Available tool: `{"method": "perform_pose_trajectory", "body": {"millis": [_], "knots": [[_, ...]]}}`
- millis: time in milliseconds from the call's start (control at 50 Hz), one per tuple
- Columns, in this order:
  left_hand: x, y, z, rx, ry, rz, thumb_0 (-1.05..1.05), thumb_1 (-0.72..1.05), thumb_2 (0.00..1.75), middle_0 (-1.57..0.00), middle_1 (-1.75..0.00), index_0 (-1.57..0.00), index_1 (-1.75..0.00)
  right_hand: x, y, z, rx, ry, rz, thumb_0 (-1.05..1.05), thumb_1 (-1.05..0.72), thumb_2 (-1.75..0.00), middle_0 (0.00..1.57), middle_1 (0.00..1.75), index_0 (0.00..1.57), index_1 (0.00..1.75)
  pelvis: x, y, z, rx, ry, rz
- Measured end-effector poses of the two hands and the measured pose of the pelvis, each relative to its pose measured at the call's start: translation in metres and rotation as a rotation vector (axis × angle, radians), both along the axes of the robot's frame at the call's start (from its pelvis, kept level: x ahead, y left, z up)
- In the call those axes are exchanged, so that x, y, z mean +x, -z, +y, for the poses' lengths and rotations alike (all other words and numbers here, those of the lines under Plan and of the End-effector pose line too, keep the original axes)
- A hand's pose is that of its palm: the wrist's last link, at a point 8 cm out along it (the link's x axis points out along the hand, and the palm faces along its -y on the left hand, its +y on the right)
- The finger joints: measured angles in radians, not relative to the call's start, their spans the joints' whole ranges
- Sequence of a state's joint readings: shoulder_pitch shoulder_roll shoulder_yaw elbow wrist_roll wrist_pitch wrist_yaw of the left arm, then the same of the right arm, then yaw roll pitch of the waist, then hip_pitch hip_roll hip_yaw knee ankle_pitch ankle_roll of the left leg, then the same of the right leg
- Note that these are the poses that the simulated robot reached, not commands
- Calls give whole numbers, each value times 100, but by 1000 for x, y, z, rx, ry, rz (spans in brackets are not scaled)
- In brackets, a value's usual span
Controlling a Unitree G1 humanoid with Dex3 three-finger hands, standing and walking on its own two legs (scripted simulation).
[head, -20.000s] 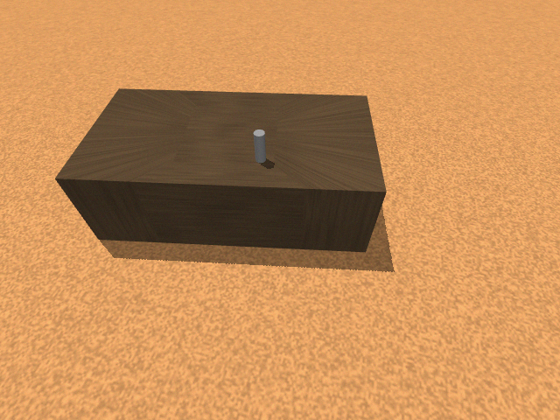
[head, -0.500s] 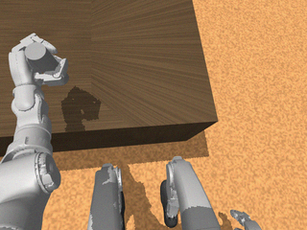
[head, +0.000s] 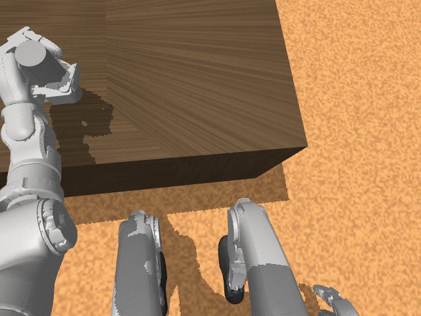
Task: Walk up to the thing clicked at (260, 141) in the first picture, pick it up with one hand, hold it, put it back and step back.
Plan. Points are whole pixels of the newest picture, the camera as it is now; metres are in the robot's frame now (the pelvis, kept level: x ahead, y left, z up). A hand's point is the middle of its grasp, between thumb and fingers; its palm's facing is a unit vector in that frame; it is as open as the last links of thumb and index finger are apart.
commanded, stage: lower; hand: left
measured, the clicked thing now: (53, 76) +0.52 +0.24 +0.00
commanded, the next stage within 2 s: loosen in 0.48 s
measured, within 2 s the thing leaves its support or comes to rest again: rests again in 0.32 s
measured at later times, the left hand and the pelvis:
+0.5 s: hand (64, 80) +0.53 +0.23 -0.03, palm faces +0.21 -0.98 -0.03, open 6.3 cm; pelvis -0.01 +0.00 -0.03, yaw +0 degrees
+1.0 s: hand (62, 77) +0.54 +0.23 -0.03, palm faces +0.21 -0.98 -0.02, open 9.0 cm; pelvis -0.01 +0.00 -0.04, yaw +0 degrees
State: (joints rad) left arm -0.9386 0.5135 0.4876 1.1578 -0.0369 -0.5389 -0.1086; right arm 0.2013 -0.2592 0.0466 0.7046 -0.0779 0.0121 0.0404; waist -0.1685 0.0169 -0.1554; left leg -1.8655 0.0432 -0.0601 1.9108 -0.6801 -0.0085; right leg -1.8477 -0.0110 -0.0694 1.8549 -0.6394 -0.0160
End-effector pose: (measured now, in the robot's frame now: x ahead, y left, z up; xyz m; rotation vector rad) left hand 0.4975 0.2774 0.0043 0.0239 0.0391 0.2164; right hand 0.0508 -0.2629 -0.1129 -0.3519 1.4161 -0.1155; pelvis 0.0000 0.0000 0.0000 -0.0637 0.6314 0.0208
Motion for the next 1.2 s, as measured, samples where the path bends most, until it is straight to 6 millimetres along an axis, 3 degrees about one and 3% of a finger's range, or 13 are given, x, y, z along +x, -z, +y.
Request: {"method": "perform_pose_trajectory", "body": {"millis": [440,680,880,1000,1200], "knots": [[4,30,4,-1,-1,4,-4,-8,123,-90,-129,-99,-133,-10,22,-2,-25,0,27,0,-91,-90,20,30,21,30,-5,27,3,-8,1,7],[4,31,5,3,4,-14,-4,-8,121,-92,-125,-100,-129,-14,36,-2,-18,-5,28,0,-90,-90,20,30,21,30,-10,39,4,-4,-3,0],[8,30,6,-6,4,-27,-2,-4,83,-100,-100,-102,-100,-12,40,-3,-23,-3,21,0,-91,-89,20,30,21,30,-11,44,3,-3,-1,1],[9,30,6,-7,6,-20,-1,-12,59,-87,-78,-88,-77,-11,38,-4,-31,0,15,0,-91,-89,20,30,21,30,-10,43,4,-6,-2,1],[8,31,7,-7,2,-22,-1,-24,35,-59,-46,-57,-47,-11,35,-4,-36,1,21,0,-91,-90,21,30,21,30,-9,41,5,-9,-2,3]]}}
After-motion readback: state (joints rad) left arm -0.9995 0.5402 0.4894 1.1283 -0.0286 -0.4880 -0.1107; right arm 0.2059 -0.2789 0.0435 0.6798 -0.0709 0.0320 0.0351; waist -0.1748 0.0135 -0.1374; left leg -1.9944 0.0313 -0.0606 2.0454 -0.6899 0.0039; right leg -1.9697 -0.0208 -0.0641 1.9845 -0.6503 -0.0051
